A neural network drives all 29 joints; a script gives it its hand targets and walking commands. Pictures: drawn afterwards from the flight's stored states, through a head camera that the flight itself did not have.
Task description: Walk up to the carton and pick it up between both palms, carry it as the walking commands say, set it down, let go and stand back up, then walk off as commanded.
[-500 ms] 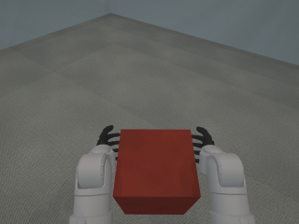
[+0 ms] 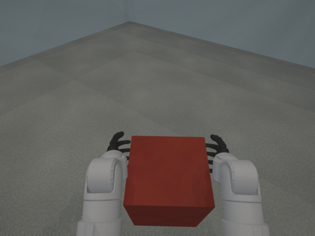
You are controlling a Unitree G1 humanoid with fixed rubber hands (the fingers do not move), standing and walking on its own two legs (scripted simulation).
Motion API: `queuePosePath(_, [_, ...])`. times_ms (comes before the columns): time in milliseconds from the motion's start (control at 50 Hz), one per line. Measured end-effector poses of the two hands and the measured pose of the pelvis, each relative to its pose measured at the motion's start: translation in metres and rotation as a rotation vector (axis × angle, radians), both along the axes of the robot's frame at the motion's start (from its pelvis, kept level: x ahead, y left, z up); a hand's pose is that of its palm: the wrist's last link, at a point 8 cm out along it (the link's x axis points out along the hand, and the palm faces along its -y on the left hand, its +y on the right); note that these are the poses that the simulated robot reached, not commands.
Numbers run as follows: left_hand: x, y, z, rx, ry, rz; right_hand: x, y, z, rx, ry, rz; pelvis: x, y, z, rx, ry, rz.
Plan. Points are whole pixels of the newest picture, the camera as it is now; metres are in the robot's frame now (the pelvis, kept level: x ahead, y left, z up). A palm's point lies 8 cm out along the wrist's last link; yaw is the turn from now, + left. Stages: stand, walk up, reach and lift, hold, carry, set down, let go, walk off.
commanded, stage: carry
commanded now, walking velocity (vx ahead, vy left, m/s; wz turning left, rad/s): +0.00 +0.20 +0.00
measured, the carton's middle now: (166, 185) +0.28 +0.00 +0.00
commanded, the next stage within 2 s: none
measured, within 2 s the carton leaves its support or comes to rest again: neither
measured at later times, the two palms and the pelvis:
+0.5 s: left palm (82, 159) +0.30 +0.21 +0.09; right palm (186, 167) +0.28 -0.05 +0.08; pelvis -0.01 +0.10 +0.00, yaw -2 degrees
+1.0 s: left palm (1, 189) +0.23 +0.36 +0.08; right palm (116, 191) +0.22 +0.11 +0.08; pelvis -0.08 +0.24 +0.00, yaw -2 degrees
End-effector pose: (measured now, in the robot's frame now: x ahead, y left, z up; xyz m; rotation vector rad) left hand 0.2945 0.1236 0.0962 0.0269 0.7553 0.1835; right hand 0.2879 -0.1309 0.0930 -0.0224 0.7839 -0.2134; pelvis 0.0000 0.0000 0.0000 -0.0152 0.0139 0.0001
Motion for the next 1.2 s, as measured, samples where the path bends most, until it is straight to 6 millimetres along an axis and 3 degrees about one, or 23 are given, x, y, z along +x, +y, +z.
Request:
queuePosePath(80, [0.003, 0.007, -0.007, -0.011, -0.012, -0.018, -0.003, 0.007, -0.004, -0.014, -0.013, -0.02, -0.001, 0.011, -0.007, -0.004, 0.001, -0.003])
queuePosePath(160, [-0.004, 0.015, -0.013, 0.01, 0.045, -0.017, -0.008, 0.015, -0.012, 0.001, 0.046, -0.021, -0.006, 0.02, 0.0, 0.01, 0.012, -0.02])
queuePosePath(300, [-0.004, 0.032, 0.003, 0.018, 0.026, 0.011, -0.004, 0.033, -0.003, 0.027, 0.026, -0.012, -0.011, 0.037, 0.011, 0.043, 0.029, -0.019])
queuePosePath(400, [0.008, 0.048, 0.003, 0.005, 0.005, -0.025, -0.003, 0.05, 0.002, 0.016, 0.0, -0.061, -0.01, 0.064, 0.009, 0.055, 0.046, -0.007])
queuePosePath(480, [0.012, 0.074, -0.006, -0.004, -0.008, -0.041, -0.005, 0.077, -0.006, 0.006, -0.011, -0.087, -0.012, 0.096, 0.0, 0.059, 0.043, -0.023])
queuePosePath(560, [-0.002, 0.104, -0.02, -0.02, 0.037, -0.01, -0.011, 0.106, -0.015, -0.014, 0.036, -0.055, -0.021, 0.114, -0.001, 0.039, 0.053, -0.039])
queuePosePath(700, [-0.027, 0.14, -0.019, 0.025, 0.033, 0.037, -0.025, 0.142, -0.027, 0.033, 0.034, -0.013, -0.041, 0.142, -0.005, 0.022, 0.042, -0.019])
queuePosePath(860, [-0.034, 0.186, -0.015, -0.027, -0.009, -0.008, -0.047, 0.189, -0.012, -0.009, -0.008, -0.08, -0.06, 0.201, -0.007, 0.032, 0.042, -0.002])
queuePosePath(960, [-0.054, 0.224, -0.023, -0.047, 0.041, 0.012, -0.061, 0.228, -0.012, -0.054, 0.049, -0.057, -0.073, 0.23, -0.001, 0.011, 0.047, -0.032])
queuePosePath(1080, [-0.076, 0.258, -0.008, -0.032, 0.006, 0.065, -0.071, 0.262, -0.005, -0.018, 0.02, -0.015, -0.091, 0.255, 0.001, 0.018, 0.06, -0.04])
queuePosePath(1200, [-0.093, 0.274, 0.002, 0.024, 0.016, 0.041, -0.094, 0.277, -0.007, 0.024, 0.03, -0.018, -0.105, 0.279, 0.006, 0.029, 0.038, -0.041])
